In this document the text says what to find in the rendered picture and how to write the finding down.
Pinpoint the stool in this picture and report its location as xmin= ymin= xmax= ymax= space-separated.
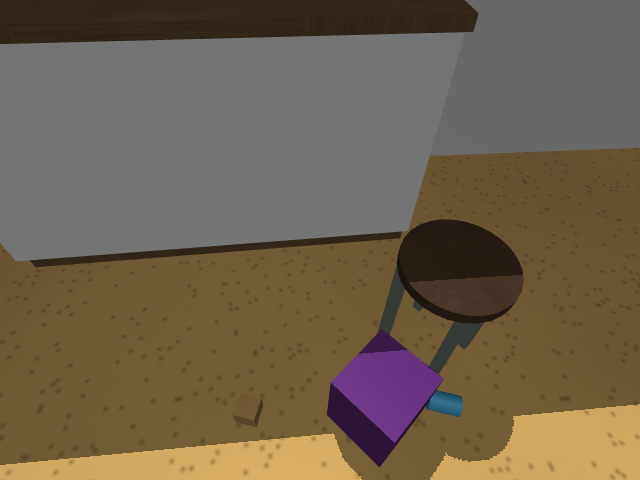
xmin=377 ymin=219 xmax=524 ymax=374

